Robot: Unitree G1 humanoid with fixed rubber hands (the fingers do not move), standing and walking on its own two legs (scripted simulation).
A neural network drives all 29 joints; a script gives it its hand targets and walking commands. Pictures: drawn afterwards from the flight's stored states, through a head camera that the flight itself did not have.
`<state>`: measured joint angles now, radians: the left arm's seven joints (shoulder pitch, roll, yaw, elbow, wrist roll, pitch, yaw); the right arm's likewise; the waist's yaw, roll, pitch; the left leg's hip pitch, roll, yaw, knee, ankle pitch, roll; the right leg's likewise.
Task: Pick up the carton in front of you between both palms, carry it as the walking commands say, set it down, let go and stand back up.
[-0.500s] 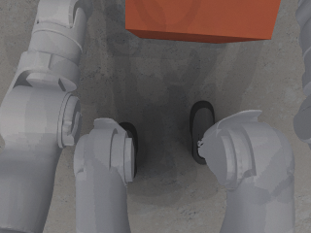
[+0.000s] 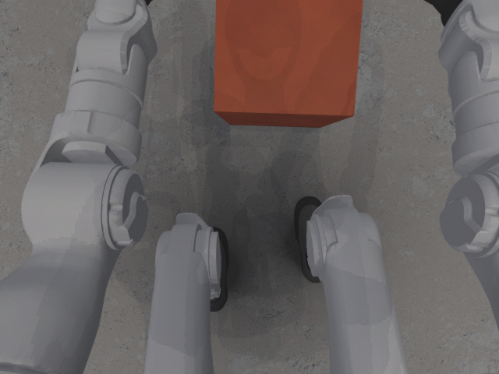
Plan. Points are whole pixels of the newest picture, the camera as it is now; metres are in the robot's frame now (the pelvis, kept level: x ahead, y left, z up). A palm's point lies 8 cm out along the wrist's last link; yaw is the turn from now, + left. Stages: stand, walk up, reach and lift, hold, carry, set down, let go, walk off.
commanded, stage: set down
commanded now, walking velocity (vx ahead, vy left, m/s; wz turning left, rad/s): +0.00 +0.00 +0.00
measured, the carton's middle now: (280, 66) +0.54 -0.09 -0.33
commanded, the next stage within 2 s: let go in 0.58 s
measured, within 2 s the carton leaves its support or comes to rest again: neither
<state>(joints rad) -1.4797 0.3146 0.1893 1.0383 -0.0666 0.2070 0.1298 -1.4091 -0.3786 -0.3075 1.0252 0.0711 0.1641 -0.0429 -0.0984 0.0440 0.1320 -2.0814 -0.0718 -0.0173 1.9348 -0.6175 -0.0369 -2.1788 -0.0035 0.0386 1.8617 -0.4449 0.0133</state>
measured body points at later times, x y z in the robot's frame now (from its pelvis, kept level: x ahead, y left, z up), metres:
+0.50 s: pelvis +0.02 -0.01 +0.13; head +0.35 -0.04 +0.44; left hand +0.61 +0.10 +0.04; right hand +0.54 -0.30 +0.04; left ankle +0.08 +0.12 -0.42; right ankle +0.13 -0.13 -0.42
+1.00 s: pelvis +0.07 -0.02 +0.25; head +0.32 -0.05 +0.62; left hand +0.49 +0.13 +0.14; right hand +0.44 -0.30 +0.14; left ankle +0.08 +0.12 -0.42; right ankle +0.13 -0.13 -0.42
